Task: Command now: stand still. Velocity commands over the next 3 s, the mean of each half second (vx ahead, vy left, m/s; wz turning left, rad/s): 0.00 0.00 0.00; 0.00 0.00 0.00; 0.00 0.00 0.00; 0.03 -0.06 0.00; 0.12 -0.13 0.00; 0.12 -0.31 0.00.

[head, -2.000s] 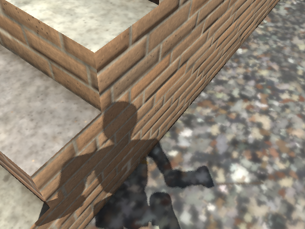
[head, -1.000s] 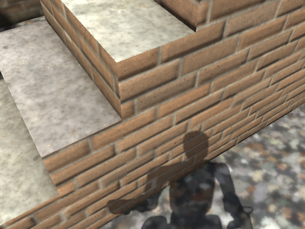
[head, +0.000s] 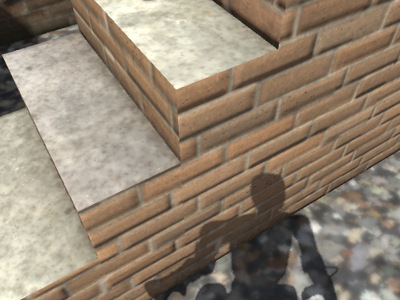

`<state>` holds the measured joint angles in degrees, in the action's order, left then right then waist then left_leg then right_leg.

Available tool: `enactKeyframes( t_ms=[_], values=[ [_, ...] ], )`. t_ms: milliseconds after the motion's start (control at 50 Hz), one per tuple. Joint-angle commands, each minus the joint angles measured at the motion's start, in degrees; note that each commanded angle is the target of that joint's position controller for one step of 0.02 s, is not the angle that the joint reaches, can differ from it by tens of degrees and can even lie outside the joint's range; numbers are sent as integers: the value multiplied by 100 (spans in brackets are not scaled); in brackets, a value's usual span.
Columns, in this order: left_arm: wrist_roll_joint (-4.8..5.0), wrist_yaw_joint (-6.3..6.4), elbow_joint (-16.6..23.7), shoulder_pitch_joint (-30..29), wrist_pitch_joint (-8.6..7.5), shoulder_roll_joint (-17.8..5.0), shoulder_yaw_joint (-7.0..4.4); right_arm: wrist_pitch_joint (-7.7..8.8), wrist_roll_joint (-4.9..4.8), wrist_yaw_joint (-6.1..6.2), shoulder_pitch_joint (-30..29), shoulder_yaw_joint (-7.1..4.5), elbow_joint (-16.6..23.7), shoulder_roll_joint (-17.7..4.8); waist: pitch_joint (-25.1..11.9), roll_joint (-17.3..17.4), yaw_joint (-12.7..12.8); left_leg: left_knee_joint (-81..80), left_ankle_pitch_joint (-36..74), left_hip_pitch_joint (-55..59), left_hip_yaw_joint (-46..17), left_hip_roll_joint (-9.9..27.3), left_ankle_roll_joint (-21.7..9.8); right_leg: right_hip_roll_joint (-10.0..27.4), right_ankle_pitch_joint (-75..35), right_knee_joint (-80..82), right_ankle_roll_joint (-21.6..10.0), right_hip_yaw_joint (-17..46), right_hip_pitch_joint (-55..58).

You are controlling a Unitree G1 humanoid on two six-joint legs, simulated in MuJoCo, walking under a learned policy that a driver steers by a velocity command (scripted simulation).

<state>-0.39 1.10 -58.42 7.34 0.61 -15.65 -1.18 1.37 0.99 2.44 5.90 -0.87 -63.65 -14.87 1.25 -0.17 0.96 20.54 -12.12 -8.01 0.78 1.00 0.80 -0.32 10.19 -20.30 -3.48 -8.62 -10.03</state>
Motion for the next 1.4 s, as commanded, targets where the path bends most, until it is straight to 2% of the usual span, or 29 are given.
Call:
enactKeyframes(
  t_ms=[20, 1400],
  values=[
    [0, 18, 202, -72, -50, -722, -122, 48, -1, 23, -84, -104, 190, -706, -285, 19, 4, -317, 582, -406, -324, 291, -175, 613, -636, 350, -51, 752, 485],
    [15, 28, 118, 97, -69, -689, -174, 92, -17, 48, 222, -146, 231, -638, -225, 33, -19, -247, 446, -484, -325, 310, -141, 583, -692, 330, -116, 910, 471]
  ],
)
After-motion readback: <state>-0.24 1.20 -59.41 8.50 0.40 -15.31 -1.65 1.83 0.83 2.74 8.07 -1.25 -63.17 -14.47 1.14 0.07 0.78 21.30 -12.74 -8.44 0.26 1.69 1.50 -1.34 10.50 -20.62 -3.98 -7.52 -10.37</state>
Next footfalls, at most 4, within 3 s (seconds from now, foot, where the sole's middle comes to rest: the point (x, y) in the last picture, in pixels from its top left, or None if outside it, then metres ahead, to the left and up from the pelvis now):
1.82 right None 0.07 -0.18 -0.78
2.50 right None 0.15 -0.30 -0.78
2.82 left None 0.17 -0.18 -0.78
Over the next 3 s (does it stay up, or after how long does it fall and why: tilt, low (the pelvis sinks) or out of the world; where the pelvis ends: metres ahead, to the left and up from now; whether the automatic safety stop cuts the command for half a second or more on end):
stays up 0.12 -0.29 0.00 its command is cut before an obstacle from the start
